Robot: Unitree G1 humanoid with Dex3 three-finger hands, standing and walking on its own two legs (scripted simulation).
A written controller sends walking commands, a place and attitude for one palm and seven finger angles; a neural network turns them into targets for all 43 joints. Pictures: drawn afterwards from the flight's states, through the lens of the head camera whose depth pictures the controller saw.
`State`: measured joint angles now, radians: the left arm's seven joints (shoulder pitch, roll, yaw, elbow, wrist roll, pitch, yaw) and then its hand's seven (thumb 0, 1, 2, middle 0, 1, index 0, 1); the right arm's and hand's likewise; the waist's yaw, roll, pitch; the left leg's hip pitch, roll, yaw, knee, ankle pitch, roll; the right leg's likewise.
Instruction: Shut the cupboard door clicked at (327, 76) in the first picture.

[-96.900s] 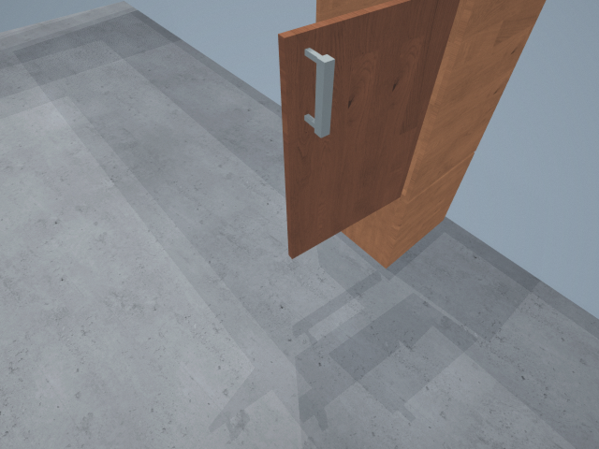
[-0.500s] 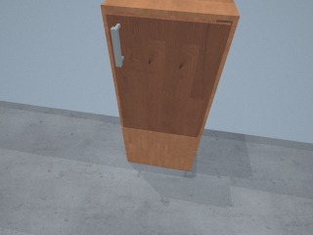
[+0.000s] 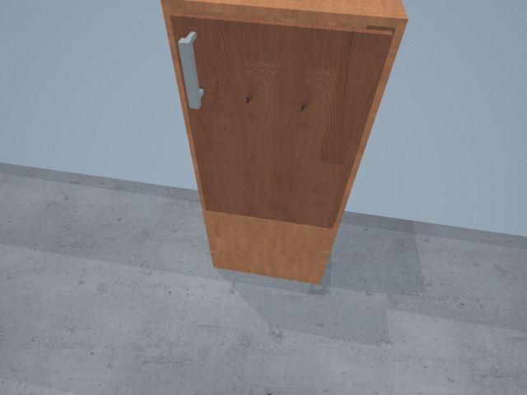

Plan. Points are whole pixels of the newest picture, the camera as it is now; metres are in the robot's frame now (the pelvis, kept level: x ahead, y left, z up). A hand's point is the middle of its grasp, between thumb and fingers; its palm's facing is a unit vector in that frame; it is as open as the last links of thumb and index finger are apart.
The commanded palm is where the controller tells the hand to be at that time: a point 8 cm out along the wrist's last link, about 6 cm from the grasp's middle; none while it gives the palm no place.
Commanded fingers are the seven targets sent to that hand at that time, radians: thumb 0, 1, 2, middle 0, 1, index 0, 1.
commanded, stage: look to check the result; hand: left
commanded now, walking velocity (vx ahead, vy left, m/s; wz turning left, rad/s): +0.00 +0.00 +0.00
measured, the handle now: (193, 71) +0.68 +0.19 +0.15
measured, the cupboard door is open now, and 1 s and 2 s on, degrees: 0 0 0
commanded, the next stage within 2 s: stand and wait in 0.02 s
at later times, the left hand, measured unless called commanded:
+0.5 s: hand out of the picture -0.03 +0.17 -0.18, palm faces +0.04 -0.98 -0.18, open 7.4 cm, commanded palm none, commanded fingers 0.00 0.90 0.90 -0.20 -0.30 -0.20 -0.30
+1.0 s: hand out of the picture -0.03 +0.18 -0.17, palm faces +0.03 -0.98 -0.19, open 7.4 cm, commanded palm none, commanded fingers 0.00 0.90 0.90 -0.20 -0.30 -0.20 -0.30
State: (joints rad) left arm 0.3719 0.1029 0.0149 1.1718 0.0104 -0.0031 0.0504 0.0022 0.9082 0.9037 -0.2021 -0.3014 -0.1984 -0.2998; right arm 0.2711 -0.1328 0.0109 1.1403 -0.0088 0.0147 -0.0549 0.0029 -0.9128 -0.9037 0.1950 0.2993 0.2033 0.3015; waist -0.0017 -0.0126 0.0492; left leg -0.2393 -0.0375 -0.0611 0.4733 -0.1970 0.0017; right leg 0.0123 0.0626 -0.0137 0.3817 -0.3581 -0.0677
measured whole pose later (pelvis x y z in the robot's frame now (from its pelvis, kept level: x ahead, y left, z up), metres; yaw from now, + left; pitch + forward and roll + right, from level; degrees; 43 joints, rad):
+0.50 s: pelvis +0.00 +0.01 +0.00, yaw -1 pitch -2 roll +1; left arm 0.34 0.13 0.02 1.15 0.01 0.00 0.05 0.00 0.91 0.90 -0.20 -0.30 -0.20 -0.30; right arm 0.27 -0.13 0.01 1.14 -0.01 0.01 -0.05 0.00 -0.91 -0.90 0.20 0.30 0.20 0.30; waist -0.01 -0.02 0.05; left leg -0.22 -0.05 -0.05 0.45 -0.19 0.01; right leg 0.02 0.05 0.00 0.36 -0.35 -0.06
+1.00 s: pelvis +0.01 +0.01 +0.00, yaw -1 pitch -2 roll +1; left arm 0.34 0.14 0.01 1.16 0.01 -0.01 0.04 0.00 0.91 0.90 -0.20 -0.30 -0.20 -0.30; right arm 0.24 -0.15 0.01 1.14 -0.01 0.01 -0.05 0.00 -0.91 -0.90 0.20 0.30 0.20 0.30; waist 0.00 -0.02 0.05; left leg -0.21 -0.05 -0.03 0.42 -0.18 0.02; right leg 0.03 0.04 0.01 0.35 -0.35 -0.05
